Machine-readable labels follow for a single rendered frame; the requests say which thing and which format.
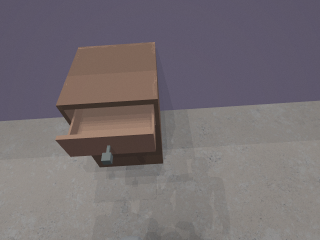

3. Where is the cabinet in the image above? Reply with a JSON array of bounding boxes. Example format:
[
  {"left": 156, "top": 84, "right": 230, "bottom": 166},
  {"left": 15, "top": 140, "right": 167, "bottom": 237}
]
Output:
[{"left": 56, "top": 42, "right": 163, "bottom": 168}]

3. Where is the drawer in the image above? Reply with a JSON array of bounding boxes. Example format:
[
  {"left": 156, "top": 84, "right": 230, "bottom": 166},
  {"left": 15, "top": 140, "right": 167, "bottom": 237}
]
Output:
[{"left": 55, "top": 104, "right": 156, "bottom": 157}]

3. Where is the handle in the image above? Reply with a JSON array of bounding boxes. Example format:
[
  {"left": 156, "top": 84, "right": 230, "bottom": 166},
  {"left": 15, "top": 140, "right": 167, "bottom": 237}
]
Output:
[{"left": 101, "top": 145, "right": 113, "bottom": 165}]

